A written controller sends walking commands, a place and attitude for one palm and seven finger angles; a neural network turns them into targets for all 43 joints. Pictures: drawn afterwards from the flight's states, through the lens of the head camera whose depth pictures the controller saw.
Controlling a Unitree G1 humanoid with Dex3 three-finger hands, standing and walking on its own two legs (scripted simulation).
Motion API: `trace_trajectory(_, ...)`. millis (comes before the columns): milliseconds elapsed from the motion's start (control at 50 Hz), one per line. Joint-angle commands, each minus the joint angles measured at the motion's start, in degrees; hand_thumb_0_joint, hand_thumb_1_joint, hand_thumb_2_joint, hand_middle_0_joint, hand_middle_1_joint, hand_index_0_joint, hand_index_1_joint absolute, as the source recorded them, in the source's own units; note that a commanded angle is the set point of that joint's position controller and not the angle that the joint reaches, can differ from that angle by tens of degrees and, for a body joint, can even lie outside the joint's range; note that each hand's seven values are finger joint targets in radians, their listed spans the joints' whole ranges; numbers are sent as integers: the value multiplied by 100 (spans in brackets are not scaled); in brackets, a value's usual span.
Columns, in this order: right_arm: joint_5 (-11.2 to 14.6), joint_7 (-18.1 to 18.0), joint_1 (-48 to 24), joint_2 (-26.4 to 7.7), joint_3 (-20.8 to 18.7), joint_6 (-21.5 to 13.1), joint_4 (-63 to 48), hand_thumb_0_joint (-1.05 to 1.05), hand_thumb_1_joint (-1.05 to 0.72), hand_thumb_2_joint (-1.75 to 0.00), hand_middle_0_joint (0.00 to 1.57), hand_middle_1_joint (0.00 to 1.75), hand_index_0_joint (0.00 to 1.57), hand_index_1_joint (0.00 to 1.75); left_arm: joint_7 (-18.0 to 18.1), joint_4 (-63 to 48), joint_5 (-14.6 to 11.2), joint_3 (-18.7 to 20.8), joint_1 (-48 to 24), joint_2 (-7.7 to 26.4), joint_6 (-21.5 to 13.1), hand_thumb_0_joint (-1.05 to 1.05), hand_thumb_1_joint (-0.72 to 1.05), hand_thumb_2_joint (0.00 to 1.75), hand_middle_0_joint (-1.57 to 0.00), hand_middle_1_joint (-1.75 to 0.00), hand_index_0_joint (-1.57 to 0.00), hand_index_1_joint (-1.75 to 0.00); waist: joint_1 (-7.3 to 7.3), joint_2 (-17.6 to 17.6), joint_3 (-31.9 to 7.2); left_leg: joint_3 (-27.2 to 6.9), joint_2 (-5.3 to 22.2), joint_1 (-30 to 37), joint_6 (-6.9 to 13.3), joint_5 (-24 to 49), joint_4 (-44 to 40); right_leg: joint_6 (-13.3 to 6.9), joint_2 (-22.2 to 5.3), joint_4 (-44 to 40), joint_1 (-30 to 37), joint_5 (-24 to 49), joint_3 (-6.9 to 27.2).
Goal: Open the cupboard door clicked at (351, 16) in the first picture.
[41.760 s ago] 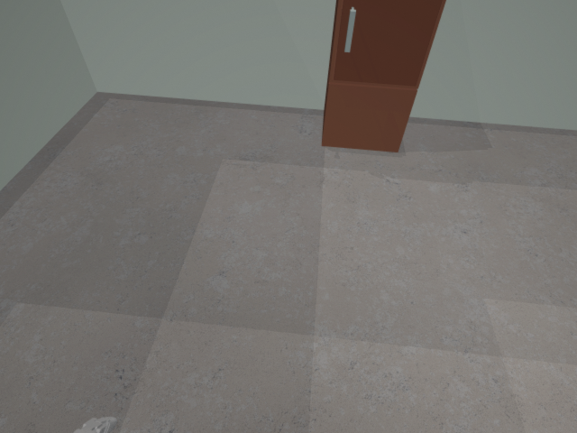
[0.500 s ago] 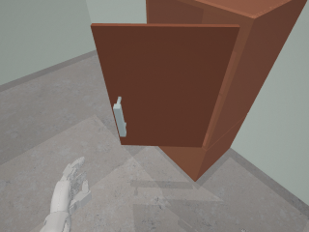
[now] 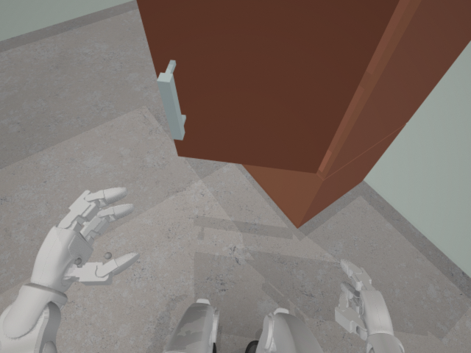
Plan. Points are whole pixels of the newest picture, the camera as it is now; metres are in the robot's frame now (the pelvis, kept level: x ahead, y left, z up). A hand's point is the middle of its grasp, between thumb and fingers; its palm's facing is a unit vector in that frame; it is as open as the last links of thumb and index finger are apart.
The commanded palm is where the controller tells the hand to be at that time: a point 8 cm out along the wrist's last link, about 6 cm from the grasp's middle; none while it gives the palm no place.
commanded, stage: raise the hand with hooked fingers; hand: left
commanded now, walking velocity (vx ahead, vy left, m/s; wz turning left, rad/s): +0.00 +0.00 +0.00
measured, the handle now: (175, 102) +0.59 +0.19 +0.02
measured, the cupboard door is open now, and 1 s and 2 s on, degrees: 47 47 47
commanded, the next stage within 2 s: move the hooked fingers beside the handle in 1.38 s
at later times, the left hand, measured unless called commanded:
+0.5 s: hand (73, 231) +0.28 +0.28 +0.04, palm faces -0.06 -1.00 -0.05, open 13.2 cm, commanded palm +0.26 +0.34 +0.04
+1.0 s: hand (41, 214) +0.30 +0.34 +0.03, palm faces -0.07 -1.00 -0.03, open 14.0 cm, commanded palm +0.28 +0.38 +0.04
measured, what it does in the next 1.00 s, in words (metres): shifts its weight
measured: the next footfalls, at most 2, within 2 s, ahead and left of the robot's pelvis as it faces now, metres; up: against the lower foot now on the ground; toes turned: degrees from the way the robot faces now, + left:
none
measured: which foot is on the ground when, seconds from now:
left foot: down 0.00-1.00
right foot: down 0.00-1.00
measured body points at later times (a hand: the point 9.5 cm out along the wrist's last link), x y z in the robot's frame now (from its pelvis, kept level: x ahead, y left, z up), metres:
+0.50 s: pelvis +0.01 +0.05 +0.01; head +0.11 +0.07 +0.45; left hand +0.27 +0.33 +0.05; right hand +0.18 -0.22 -0.06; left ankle +0.03 +0.11 -0.62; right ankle +0.04 -0.05 -0.62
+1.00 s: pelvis +0.01 +0.08 +0.01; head +0.12 +0.11 +0.44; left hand +0.30 +0.40 +0.04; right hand +0.17 -0.19 -0.07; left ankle +0.03 +0.11 -0.62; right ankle +0.04 -0.05 -0.62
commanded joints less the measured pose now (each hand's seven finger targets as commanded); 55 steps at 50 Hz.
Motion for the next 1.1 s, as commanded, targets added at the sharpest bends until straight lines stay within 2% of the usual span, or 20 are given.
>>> trace_trajectory(0, 59, -87, 132, -987, -527, -212, -1037, 0, -90, -90, 20, 30, 20, 30, 27, -683, -382, 1327, 32, 1327, 675, 0, 4, 53, -26, -86, -26, -86, 55, -255, -2190, -84, -61, 106, 145, 1467, -809, 870, -613, -1912, 2857, 1209, 2307)
trace_trajectory(20, 24, -47, 112, -921, -528, -192, -1090, 0, -90, -90, 20, 30, 20, 30, 141, -783, -468, 1588, 165, 1422, 667, 0, 1, 52, -26, -87, -26, -87, 210, -154, -2434, -121, -55, 115, 96, 1689, -791, 897, -623, -1747, 3157, 1767, 2365)
trace_trajectory(60, 0, 28, 229, -760, -562, -215, -1036, 0, -90, -90, 20, 30, 20, 30, 449, -1232, -461, 1670, 364, 1265, 378, 0, -3, 50, -27, -90, -27, -90, 247, -54, -2644, -111, -27, 291, 64, 1921, -972, 938, -629, -1618, 3313, 2543, 2292)
trace_trajectory(120, -36, 79, 275, -732, -626, -227, -834, 0, -90, -90, 20, 30, 20, 30, 661, -976, -351, 1332, 314, 807, -46, 0, -10, 47, -27, -94, -27, -94, 25, -435, -2019, -132, 8, 208, 56, 1865, -1025, 935, -502, -1501, 2801, 2547, 2086)
trace_trajectory(180, -28, 87, 372, -915, -671, -232, -647, 0, -90, -90, 20, 30, 20, 30, 513, -377, -94, 888, 0, 621, -314, 0, -17, 44, -28, -99, -28, -99, -276, -346, -1363, -78, -11, 107, 125, 1452, -986, 825, -372, -1471, 1778, 1391, 1781)
trace_trajectory(220, 0, 40, 415, -1060, -672, -260, -708, 0, -90, -90, 20, 30, 20, 30, 260, -229, -117, 683, -380, 637, -373, 0, -22, 42, -28, -102, -28, -102, -383, -271, -1195, -72, -29, 145, 168, 1250, -918, 709, -302, -1457, 1345, 717, 1728)
trace_trajectory(280, 48, -40, 540, -1187, -688, -321, -791, 0, -90, -90, 20, 30, 20, 30, 18, -415, -241, 925, -498, 1037, -440, 0, -29, 39, -29, -107, -29, -107, -279, -75, -1610, -78, -23, 534, 206, 1236, -1090, 586, -230, -1471, 1353, 405, 1539)
trace_trajectory(320, 11, -65, 590, -1218, -668, -351, -851, 0, -90, -90, 20, 30, 20, 30, -30, -831, -370, 1186, -745, 1384, -471, 0, -34, 37, -29, -110, -29, -110, -153, 400, -1998, -119, -5, 918, 173, 1640, -1166, 485, -149, -1217, 1451, 914, 1366)
trace_trajectory(360, -6, -50, 597, -1186, -659, -368, -866, 0, -90, -90, 20, 30, 20, 30, 85, -1129, -394, 1368, -475, 1484, -531, 0, -38, 35, -29, -112, -29, -112, 3, 660, -2347, -188, 7, 1455, 105, 2161, -1368, 455, -107, -1065, 1484, 1410, 1115)
trace_trajectory(440, -60, 28, 573, -1191, -653, -290, -843, 0, -90, -90, 20, 30, 20, 30, 386, -1029, -314, 1272, -329, 1249, -401, 0, -48, 31, -30, -118, -30, -118, -52, 759, -2083, -420, 88, 1921, -143, 2763, -1495, 450, -34, -863, 817, 1394, 730)
trace_trajectory(520, -26, 30, 569, -1297, -631, -117, -962, 0, -90, -90, 20, 30, 20, 30, 323, -190, -196, 993, -551, 1013, 15, 0, -50, 30, -30, -120, -30, -120, -262, 396, -1289, -568, 81, 1441, -181, 1661, -1686, 455, 0, -941, 382, 778, 612)
trace_trajectory(600, 22, -13, 621, -1390, -615, -69, -1080, 0, -90, -90, 20, 30, 20, 30, 116, -249, -134, 1016, -1051, 1232, 187, 0, -50, 30, -30, -120, -30, -120, -275, 405, -1586, -796, 120, 1680, -240, 1328, -1844, 476, -31, -933, 286, 635, 615)
trace_trajectory(620, 11, -36, 616, -1408, -599, -86, -1093, 0, -90, -90, 20, 30, 20, 30, 36, -345, -197, 1036, -1312, 1285, 160, 0, -50, 30, -30, -120, -30, -120, -266, 594, -1651, -842, 117, 1816, -298, 1600, -1795, 432, -11, -853, 215, 713, 616)
trace_trajectory(680, -18, -41, 663, -1406, -602, -109, -1045, 0, -90, -90, 20, 30, 20, 30, -14, -573, -243, 1303, -1477, 1567, 6, 0, -50, 30, -30, -120, -30, -120, -190, 687, -2015, -948, 163, 2225, -392, 1914, -1791, 445, -24, -816, 159, 774, 636)
trace_trajectory(740, -48, -40, 675, -1412, -577, -108, -952, 0, -90, -90, 20, 30, 20, 30, -42, -509, -236, 1440, -1630, 1740, -106, 0, -50, 30, -30, -120, -30, -120, -154, 865, -2015, -1045, 203, 2378, -505, 2220, -1765, 420, -14, -685, -66, 780, 629)
trace_trajectory(800, -34, -48, 653, -1416, -579, -55, -920, 0, -90, -90, 20, 30, 20, 30, -133, -53, -254, 1484, -1632, 1716, -27, 0, -50, 30, -30, -120, -30, -120, -196, 662, -1844, -985, 162, 2042, -432, 1949, -1720, 437, -39, -709, -40, 716, 601)
trace_trajectory(860, 9, -51, 711, -1492, -594, -4, -932, 0, -90, -90, 20, 30, 20, 30, -312, 169, -259, 1551, -1764, 1882, 142, 0, -50, 30, -30, -120, -30, -120, -180, 719, -1964, -1029, 193, 2119, -462, 2098, -1737, 442, -41, -709, -59, 725, 601)
trace_trajectory(940, 48, -10, 753, -1517, -630, -34, -1019, 0, -90, -90, 20, 30, 20, 30, -479, -43, -357, 1383, -1534, 1713, 316, 0, -50, 30, -30, -120, -30, -120, -131, 751, -2222, -1071, 228, 2420, -474, 2520, -1763, 446, -38, -775, 24, 854, 599)
trace_trajectory(1040, -9, 51, 798, -1489, -646, -38, -1003, 0, -90, -90, 20, 30, 20, 30, -222, -322, -340, 1686, -1465, 1993, 187, 0, -50, 30, -30, -120, -30, -120, -99, 698, -2155, -1039, 217, 2339, -495, 2677, -1729, 437, -20, -742, 35, 891, 582)
trace_trajectory(1080, -6, 51, 772, -1459, -643, -17, -1000, 0, -90, -90, 20, 30, 20, 30, -122, -241, -359, 1682, -1400, 1892, 96, 0, -50, 30, -30, -120, -30, -120, -133, 609, -2002, -956, 189, 2118, -437, 2282, -1709, 442, -24, -756, 52, 795, 580)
